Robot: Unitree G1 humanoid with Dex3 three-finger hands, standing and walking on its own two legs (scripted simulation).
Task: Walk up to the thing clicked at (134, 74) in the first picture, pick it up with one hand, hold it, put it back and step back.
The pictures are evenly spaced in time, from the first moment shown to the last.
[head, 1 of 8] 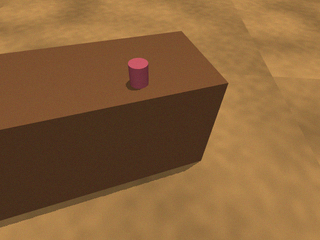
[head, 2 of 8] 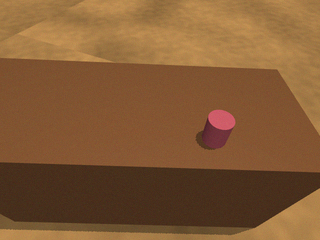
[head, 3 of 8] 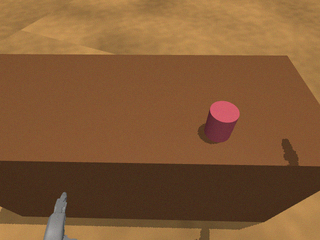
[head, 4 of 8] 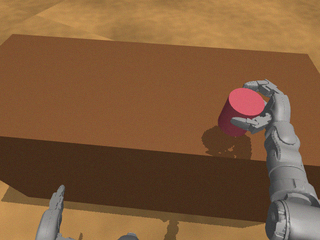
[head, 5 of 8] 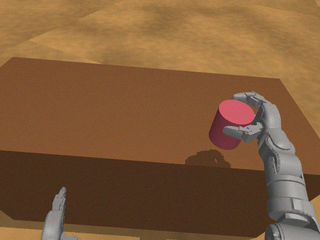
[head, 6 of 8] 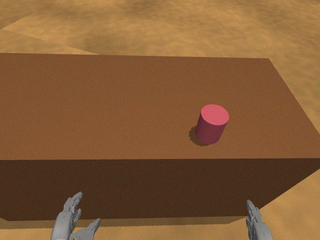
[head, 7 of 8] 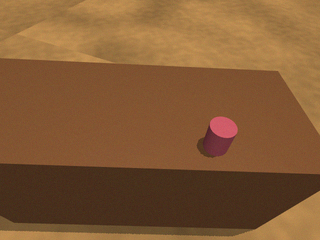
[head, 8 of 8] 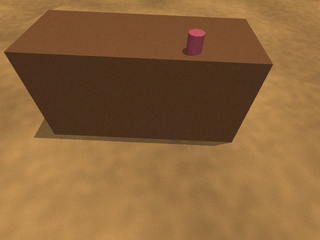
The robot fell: no
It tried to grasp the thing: yes
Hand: right
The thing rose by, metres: 0.22
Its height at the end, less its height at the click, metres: +0.00
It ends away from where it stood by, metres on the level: 0.02
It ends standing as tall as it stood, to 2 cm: yes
